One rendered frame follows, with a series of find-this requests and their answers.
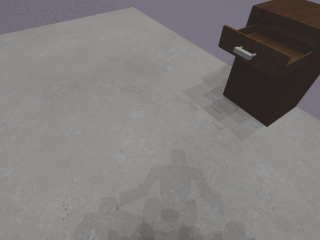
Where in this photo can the cabinet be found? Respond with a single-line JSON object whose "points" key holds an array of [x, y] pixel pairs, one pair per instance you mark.
{"points": [[259, 94]]}

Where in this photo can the handle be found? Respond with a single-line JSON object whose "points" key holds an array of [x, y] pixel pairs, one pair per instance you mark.
{"points": [[243, 53]]}

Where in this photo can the drawer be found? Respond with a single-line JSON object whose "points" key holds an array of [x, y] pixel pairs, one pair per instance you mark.
{"points": [[277, 54]]}

